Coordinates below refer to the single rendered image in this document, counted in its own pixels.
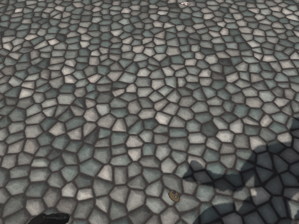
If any robot left hand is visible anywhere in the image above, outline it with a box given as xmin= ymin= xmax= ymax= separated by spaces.
xmin=28 ymin=213 xmax=70 ymax=224

